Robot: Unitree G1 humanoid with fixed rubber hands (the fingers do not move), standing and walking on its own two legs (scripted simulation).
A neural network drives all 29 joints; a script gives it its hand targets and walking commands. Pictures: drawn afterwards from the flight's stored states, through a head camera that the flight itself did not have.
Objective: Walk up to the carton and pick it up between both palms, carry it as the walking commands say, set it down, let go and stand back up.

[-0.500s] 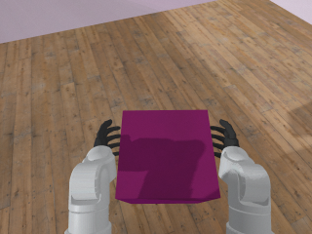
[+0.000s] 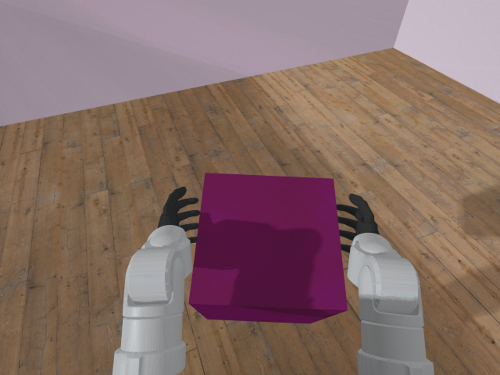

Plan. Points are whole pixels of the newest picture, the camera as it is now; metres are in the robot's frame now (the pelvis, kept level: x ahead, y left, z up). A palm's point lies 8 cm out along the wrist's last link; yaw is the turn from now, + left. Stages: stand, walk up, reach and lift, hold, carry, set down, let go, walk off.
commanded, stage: carry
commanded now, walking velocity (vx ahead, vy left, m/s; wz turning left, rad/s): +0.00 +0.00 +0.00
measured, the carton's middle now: (263, 256) +0.33 -0.01 -0.01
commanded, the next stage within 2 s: none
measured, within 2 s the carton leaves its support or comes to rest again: neither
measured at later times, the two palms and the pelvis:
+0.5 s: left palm (126, 233) +0.34 +0.22 +0.05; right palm (295, 232) +0.34 -0.07 +0.05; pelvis +0.06 +0.07 +0.00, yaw +1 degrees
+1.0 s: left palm (138, 210) +0.41 +0.22 +0.03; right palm (291, 219) +0.38 -0.07 +0.03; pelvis +0.09 +0.11 -0.01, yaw -4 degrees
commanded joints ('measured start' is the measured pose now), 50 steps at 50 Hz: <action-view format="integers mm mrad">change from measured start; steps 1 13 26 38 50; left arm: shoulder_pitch -210 -359 -380 -72 -35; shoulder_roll -977 -1040 -793 -687 -715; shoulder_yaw -550 -694 -429 -386 -523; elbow -121 -292 288 518 116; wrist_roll -291 -385 -150 -41 -207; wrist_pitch -37 -198 -390 -366 -397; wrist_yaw -236 -259 -316 -286 -296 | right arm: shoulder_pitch -314 -272 -420 -248 -90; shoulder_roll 966 1002 710 565 693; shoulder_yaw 636 625 402 360 581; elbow -224 -214 212 359 66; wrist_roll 368 383 182 165 227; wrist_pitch -17 -160 -379 -369 -365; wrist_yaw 233 275 301 324 275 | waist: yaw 23 20 19 15 17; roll -75 195 150 310 -163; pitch -197 -341 -105 -223 -469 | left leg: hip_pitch -11 138 27 260 -85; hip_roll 27 123 87 190 51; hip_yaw -62 -72 -87 -281 -108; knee -178 -51 48 -82 40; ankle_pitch -229 739 1243 1348 410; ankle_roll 19 -15 -91 40 -10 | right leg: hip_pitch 100 114 65 -194 426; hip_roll -184 -73 88 86 -128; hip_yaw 262 61 -137 41 97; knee -135 212 120 299 242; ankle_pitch -207 401 -4 -410 938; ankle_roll -20 -37 2 50 -80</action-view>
